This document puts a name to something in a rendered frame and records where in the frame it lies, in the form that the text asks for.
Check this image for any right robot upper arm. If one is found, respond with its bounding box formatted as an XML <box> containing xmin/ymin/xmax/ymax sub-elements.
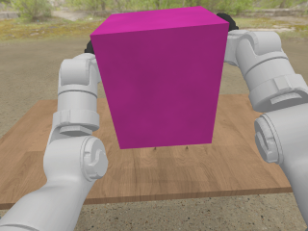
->
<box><xmin>254</xmin><ymin>102</ymin><xmax>308</xmax><ymax>227</ymax></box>

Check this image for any left robot upper arm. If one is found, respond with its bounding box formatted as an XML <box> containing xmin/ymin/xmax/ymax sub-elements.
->
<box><xmin>0</xmin><ymin>135</ymin><xmax>109</xmax><ymax>231</ymax></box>

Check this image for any right robot forearm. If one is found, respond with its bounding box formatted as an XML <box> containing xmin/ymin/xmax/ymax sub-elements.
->
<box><xmin>223</xmin><ymin>30</ymin><xmax>308</xmax><ymax>113</ymax></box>

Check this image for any robot left hand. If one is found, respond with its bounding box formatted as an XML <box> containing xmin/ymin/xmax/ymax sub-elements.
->
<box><xmin>84</xmin><ymin>40</ymin><xmax>95</xmax><ymax>55</ymax></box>

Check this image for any left robot forearm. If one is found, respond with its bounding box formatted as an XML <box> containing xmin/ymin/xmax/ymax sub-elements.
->
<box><xmin>43</xmin><ymin>53</ymin><xmax>102</xmax><ymax>175</ymax></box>

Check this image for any table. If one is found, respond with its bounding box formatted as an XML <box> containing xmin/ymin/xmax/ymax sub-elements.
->
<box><xmin>0</xmin><ymin>93</ymin><xmax>308</xmax><ymax>231</ymax></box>

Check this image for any robot right hand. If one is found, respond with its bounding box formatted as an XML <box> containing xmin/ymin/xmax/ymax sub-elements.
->
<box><xmin>217</xmin><ymin>13</ymin><xmax>239</xmax><ymax>32</ymax></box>

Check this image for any carton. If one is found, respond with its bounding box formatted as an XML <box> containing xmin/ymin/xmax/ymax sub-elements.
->
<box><xmin>90</xmin><ymin>6</ymin><xmax>230</xmax><ymax>149</ymax></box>

